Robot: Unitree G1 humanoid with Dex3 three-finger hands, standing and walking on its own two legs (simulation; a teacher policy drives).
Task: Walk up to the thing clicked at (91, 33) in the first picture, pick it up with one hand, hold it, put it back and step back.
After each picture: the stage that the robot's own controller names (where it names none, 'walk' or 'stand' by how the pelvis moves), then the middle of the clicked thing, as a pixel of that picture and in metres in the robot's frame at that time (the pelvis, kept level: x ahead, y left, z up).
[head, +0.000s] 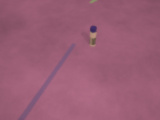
stand; (92, 36) +1.37 -0.06 -0.66
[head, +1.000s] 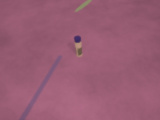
walk; (78, 46) +1.26 +0.19 -0.64
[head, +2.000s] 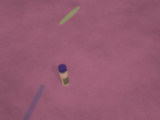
walk; (64, 75) +0.83 +0.27 -0.64
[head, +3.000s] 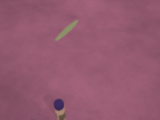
walk; (60, 111) +0.52 +0.20 -0.63
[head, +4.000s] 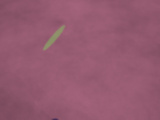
stand; out of the picture +0.38 +0.22 -0.64
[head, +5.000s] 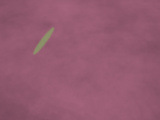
stand; out of the picture +0.35 +0.25 -0.65
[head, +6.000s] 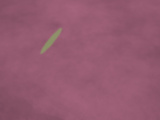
stand; out of the picture +0.36 +0.23 -0.66
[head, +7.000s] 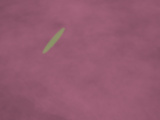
stand; out of the picture +0.35 +0.22 -0.66
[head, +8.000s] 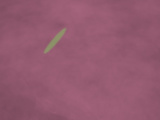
stand; out of the picture +0.36 +0.22 -0.66
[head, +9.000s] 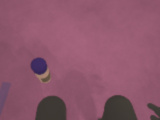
go down; (42, 72) +0.44 +0.20 -0.37
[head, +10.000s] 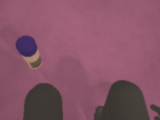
go down; (31, 55) +0.46 +0.22 -0.27
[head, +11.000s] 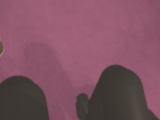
close in; out of the picture +0.45 +0.25 -0.18
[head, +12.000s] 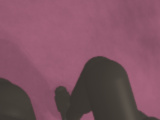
close; out of the picture +0.45 +0.28 -0.16
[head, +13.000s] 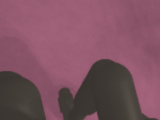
lift; out of the picture +0.40 +0.26 -0.16
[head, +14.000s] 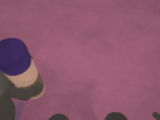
lift; (25, 75) +0.34 +0.19 +0.05
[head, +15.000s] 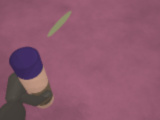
hold; (36, 82) +0.32 +0.17 +0.06
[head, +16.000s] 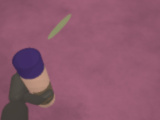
hold; (38, 82) +0.32 +0.17 +0.05
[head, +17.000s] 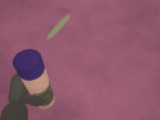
crouch; (38, 83) +0.32 +0.17 +0.05
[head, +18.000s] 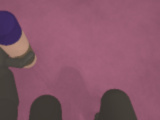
crouch; (17, 46) +0.44 +0.20 -0.03
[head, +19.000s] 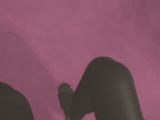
lower; out of the picture +0.45 +0.29 -0.17
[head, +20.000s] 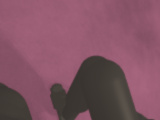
lower; out of the picture +0.46 +0.29 -0.17
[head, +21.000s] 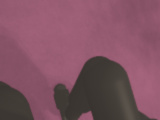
lower; out of the picture +0.46 +0.30 -0.16
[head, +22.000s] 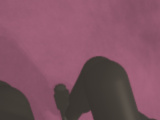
lower; out of the picture +0.46 +0.29 -0.16
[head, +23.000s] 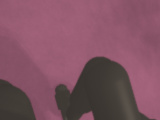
rest; out of the picture +0.45 +0.29 -0.16
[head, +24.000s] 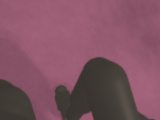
withdraw; out of the picture +0.45 +0.28 -0.17
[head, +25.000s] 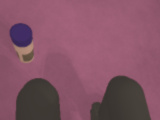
walk; (24, 46) +0.47 +0.23 -0.22
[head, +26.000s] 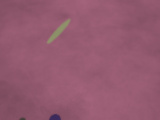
stand; out of the picture +0.39 +0.19 -0.58
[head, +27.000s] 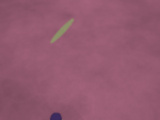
stand; out of the picture +0.40 +0.20 -0.60
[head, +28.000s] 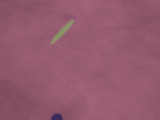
stand; out of the picture +0.40 +0.19 -0.60
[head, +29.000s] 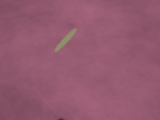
stand; out of the picture +0.40 +0.20 -0.66
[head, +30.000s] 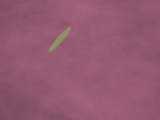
stand; out of the picture +0.38 +0.22 -0.66
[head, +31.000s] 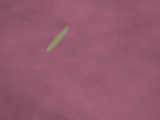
walk; out of the picture +0.37 +0.23 -0.66
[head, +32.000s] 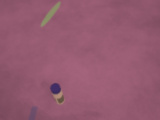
walk; (57, 94) +0.55 +0.25 -0.63
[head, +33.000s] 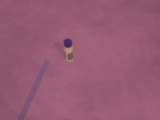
walk; (68, 50) +0.94 +0.17 -0.62
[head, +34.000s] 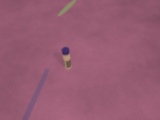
stand; (66, 58) +1.03 +0.22 -0.63
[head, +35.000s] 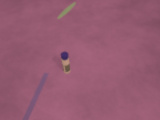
stand; (65, 63) +1.00 +0.22 -0.66
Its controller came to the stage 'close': yes
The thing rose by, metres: 0.70
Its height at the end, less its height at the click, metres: +0.00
